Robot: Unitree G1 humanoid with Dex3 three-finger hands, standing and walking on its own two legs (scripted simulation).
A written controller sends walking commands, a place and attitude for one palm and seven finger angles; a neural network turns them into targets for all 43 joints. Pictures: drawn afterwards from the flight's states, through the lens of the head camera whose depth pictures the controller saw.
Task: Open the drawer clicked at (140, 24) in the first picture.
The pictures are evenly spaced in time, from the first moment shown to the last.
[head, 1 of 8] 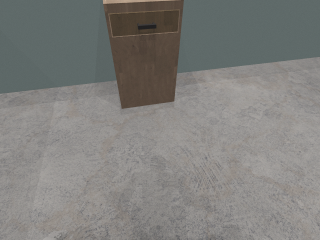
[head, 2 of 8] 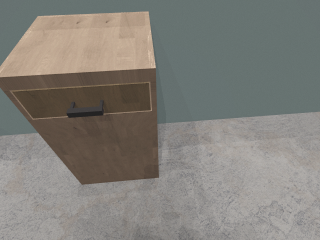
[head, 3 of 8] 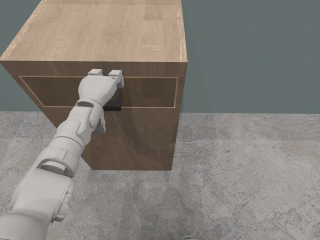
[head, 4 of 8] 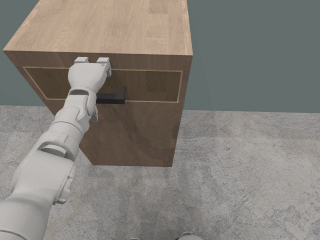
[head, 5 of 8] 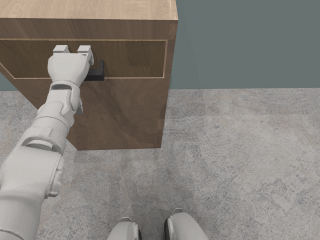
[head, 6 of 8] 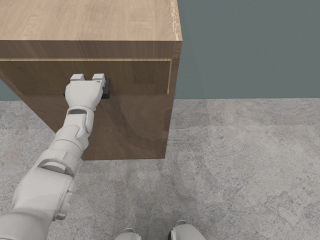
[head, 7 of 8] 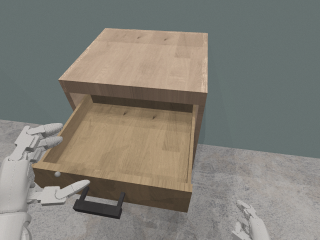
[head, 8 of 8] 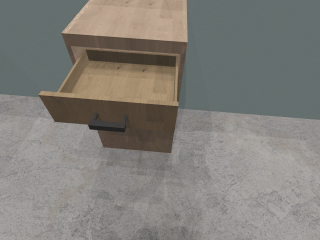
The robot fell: no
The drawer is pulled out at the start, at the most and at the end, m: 0.00 0.30 0.30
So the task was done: yes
